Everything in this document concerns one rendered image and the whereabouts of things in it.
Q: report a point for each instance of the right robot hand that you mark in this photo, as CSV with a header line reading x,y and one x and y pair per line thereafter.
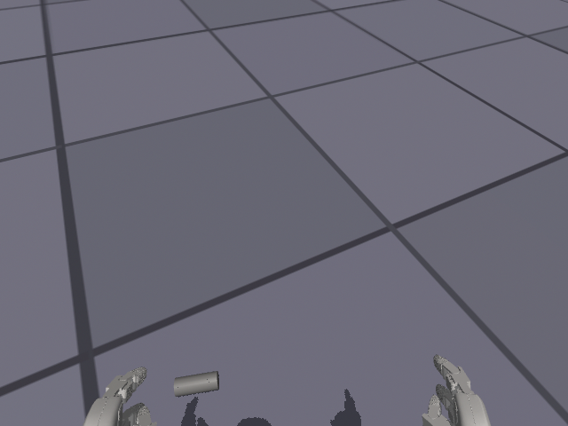
x,y
465,408

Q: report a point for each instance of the left robot hand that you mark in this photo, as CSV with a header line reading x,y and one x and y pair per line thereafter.
x,y
107,411

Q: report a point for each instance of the can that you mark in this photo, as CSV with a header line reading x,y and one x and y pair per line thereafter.
x,y
191,384

